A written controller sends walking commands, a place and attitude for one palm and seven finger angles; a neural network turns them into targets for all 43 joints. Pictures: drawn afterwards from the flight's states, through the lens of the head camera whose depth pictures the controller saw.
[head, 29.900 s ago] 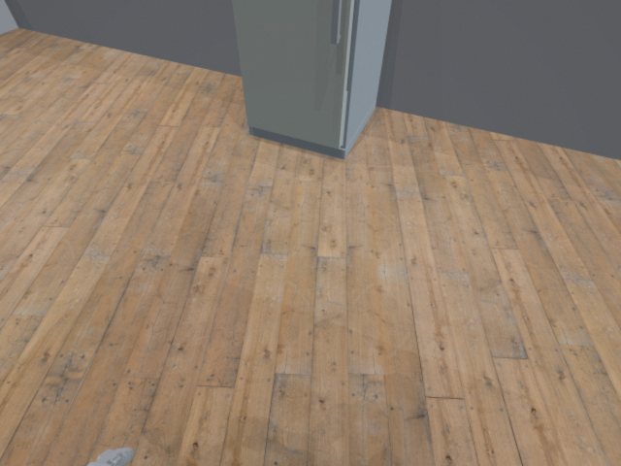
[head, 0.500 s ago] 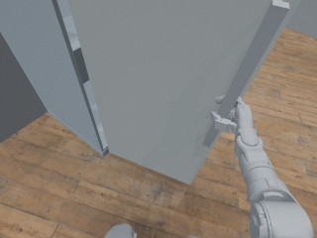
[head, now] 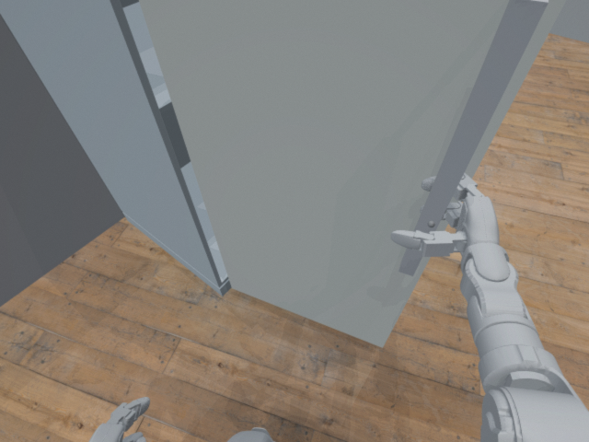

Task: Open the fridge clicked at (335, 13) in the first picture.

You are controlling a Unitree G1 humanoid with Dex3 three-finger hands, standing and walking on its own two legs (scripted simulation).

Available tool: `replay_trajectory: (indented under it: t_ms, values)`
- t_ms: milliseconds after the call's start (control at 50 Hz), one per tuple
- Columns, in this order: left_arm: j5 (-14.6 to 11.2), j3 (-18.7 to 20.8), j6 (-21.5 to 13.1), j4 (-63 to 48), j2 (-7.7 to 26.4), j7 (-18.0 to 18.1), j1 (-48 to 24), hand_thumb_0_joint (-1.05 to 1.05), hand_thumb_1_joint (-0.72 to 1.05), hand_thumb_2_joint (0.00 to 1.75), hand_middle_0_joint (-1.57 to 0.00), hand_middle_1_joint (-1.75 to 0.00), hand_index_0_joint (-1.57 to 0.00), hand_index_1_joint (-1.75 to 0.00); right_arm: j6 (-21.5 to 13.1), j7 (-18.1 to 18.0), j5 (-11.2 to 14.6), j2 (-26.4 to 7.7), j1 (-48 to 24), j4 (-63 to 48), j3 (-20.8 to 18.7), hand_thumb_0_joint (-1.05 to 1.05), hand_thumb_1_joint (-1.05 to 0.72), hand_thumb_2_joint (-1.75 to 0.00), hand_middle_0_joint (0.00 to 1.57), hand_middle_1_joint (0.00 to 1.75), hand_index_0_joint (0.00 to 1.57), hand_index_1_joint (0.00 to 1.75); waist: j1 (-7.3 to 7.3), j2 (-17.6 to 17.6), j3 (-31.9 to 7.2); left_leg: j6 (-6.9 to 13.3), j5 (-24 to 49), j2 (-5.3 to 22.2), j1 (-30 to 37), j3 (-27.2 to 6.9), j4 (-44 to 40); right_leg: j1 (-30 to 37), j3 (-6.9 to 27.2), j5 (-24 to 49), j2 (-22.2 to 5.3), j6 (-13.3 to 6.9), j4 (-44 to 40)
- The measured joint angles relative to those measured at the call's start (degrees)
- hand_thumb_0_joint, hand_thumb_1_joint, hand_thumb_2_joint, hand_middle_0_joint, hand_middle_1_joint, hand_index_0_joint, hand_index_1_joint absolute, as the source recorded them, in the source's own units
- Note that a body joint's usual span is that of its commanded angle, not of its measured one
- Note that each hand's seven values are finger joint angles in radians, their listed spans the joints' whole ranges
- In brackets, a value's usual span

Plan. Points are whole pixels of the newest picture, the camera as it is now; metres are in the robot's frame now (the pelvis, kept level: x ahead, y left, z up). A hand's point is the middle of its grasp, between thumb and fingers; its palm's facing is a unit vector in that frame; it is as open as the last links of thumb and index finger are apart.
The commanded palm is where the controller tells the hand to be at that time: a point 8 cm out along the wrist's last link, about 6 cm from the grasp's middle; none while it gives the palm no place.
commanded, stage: loosen the grip on the handle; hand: right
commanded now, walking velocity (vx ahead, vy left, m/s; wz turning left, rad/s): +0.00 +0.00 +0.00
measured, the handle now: (448, 171) +0.48 -0.15 +0.12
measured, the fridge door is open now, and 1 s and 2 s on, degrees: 75 71 71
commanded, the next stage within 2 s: slip the hand off the handle in 0.26 s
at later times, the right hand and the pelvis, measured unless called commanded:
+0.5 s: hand (445, 227) +0.44 -0.16 +0.04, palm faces -0.02 +0.99 -0.15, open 14.4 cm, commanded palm +0.40 -0.22 +0.06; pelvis +0.02 -0.01 +0.00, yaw +1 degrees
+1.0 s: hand (487, 244) +0.41 -0.22 +0.04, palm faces +0.01 +0.99 -0.15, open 14.6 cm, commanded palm +0.37 -0.26 +0.06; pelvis +0.03 -0.02 -0.01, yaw +0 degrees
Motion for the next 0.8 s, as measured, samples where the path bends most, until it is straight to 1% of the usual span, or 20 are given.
replay_trajectory:
  t_ms: [60, 100, 140, 220, 300, 360, 440, 480, 560, 620, 720, 800]
  values:
    - [-0.5, -0.3, 0.4, 0.7, 0.5, 0.9, 1.3, 0.01, 0.91, 0.90, -0.20, -0.30, -0.20, -0.30, 0.5, -0.3, -0.2, -0.8, -0.2, 1.5, 1.4, 0.01, 0.26, -0.34, 0.31, 1.29, 0.38, 1.29, -0.35, -0.6, -0.1, 0.0, -0.1, -0.2, -0.6, -0.1, 0.1, -0.7, 1.0, -0.3, 0.7, -0.5, 0.3]
    - [-0.7, -0.5, 0.2, 1.3, 0.5, 1.4, 2.0, 0.01, 0.91, 0.90, -0.20, -0.30, -0.20, -0.29, -0.2, 0.0, 0.0, -0.9, 0.0, 2.0, 1.5, 0.00, 0.35, -0.30, 0.31, 1.28, 0.39, 1.29, -0.65, -0.8, -0.3, 0.0, 0.0, -0.4, -0.7, -0.3, 0.0, -0.7, 1.5, -0.5, 1.0, -0.6, 0.3]
    - [-0.8, -1.0, 0.1, 1.9, 0.2, 1.9, 2.4, 0.01, 0.91, 0.90, -0.20, -0.30, -0.20, -0.29, -0.6, 0.7, 0.3, -1.4, -0.2, 2.9, 1.2, 0.00, 0.41, -0.27, 0.32, 1.27, 0.40, 1.27, -0.64, -0.9, -0.5, 0.1, -0.1, -0.5, -0.7, -0.4, 0.1, -0.7, 1.9, -0.5, 1.1, -0.6, 0.3]
    - [-0.9, -1.5, -0.7, 2.1, -0.4, 2.3, 2.8, 0.01, 0.91, 0.90, -0.20, -0.30, -0.20, -0.29, -0.7, 1.5, 1.6, -1.8, -1.1, 4.6, 0.9, -0.01, 0.49, -0.23, 0.30, 1.23, 0.38, 1.23, -0.30, -1.1, -0.6, 0.1, -0.5, -0.6, -0.4, -0.2, 0.2, -0.5, 2.1, -0.8, 1.0, -0.2, 0.6]
    - [-0.6, -1.7, -1.3, 1.7, -0.8, 2.2, 2.6, 0.01, 0.91, 0.90, -0.20, -0.30, -0.20, -0.29, -0.7, 1.8, 2.0, -1.6, -0.8, 4.5, 0.1, -0.01, 0.52, -0.21, 0.28, 1.19, 0.35, 1.20, -0.20, -1.5, -0.7, -0.1, -0.9, -0.6, -0.7, -0.5, 0.6, -0.7, 1.9, -1.3, 1.1, -0.2, 1.0]
    - [-0.4, -1.7, -1.7, 1.0, -0.9, 2.0, 2.4, 0.01, 0.91, 0.90, -0.20, -0.30, -0.20, -0.29, -0.9, 1.9, 2.0, -1.2, 0.5, 3.2, 0.0, -0.01, 0.54, -0.21, 0.27, 1.17, 0.31, 1.18, -0.49, -1.8, -0.9, -0.4, -1.3, -0.5, -1.1, -0.9, 1.1, -1.0, 1.6, -1.8, 1.2, -0.2, 1.4]
    - [-0.2, -2.1, -1.5, 0.9, -1.1, 2.2, 1.3, 0.01, 0.91, 0.90, -0.20, -0.30, -0.20, -0.30, -1.1, 2.2, 1.0, -1.7, -0.4, 4.9, -1.6, -0.01, 0.54, -0.21, 0.26, 1.16, 0.29, 1.16, -0.53, -1.4, -0.8, -0.7, -2.1, -0.1, -2.2, -0.9, 2.3, -2.1, 1.6, -2.6, 1.5, -0.5, 2.6]
    - [-0.2, -2.0, -1.5, 0.7, -1.2, 2.3, 0.9, 0.01, 0.91, 0.90, -0.20, -0.30, -0.20, -0.30, -1.5, 3.0, 0.5, -2.3, 0.1, 3.7, -1.6, -0.01, 0.54, -0.20, 0.25, 1.15, 0.30, 1.16, -0.63, -1.3, -0.7, -0.8, -2.3, -0.1, -2.6, -1.0, 2.6, -2.6, 1.5, -2.9, 1.6, -0.7, 3.1]
    - [0.0, -1.4, -1.7, 0.2, -1.0, 2.2, 1.4, 0.01, 0.91, 0.90, -0.20, -0.30, -0.20, -0.30, -1.9, 3.6, 1.5, -2.0, 3.0, -0.3, -1.9, -0.01, 0.54, -0.20, 0.25, 1.15, 0.30, 1.16, -1.34, -1.9, -1.6, -1.2, -2.8, 0.1, -2.6, -1.2, 2.9, -2.8, 1.4, -3.7, 1.7, -0.9, 3.8]
    - [-0.2, -1.4, -1.2, 0.2, -0.8, 2.1, 1.7, 0.01, 0.91, 0.90, -0.20, -0.30, -0.20, -0.30, -1.1, 4.2, 2.2, -2.4, 4.4, -1.2, -2.1, -0.01, 0.55, -0.20, 0.25, 1.15, 0.28, 1.15, -1.81, -2.2, -2.4, -1.5, -3.4, 0.2, -2.1, -1.1, 3.0, -2.4, 1.5, -4.3, 1.9, -1.2, 4.1]
    - [-0.6, -1.6, -1.1, -0.2, -0.7, 2.4, 1.6, 0.01, 0.91, 0.90, -0.20, -0.30, -0.20, -0.30, 1.0, 5.6, 2.2, -3.7, 5.2, -1.5, -1.0, -0.01, 0.55, -0.20, 0.25, 1.15, 0.27, 1.15, -2.36, -2.4, -2.2, -1.7, -3.9, 0.6, -1.5, -0.5, 3.3, -2.4, 2.2, -4.9, 2.2, -1.4, 5.0]
    - [-0.5, -1.7, -1.6, -0.3, -0.7, 2.5, 1.4, 0.01, 0.91, 0.90, -0.20, -0.30, -0.20, -0.30, 0.5, 6.7, 3.1, -3.3, 6.7, -3.8, -0.8, -0.01, 0.55, -0.20, 0.25, 1.14, 0.26, 1.15, -2.83, -2.5, -2.2, -1.9, -4.2, 0.8, -1.5, -0.3, 3.7, -2.7, 2.4, -5.3, 2.3, -1.6, 5.7]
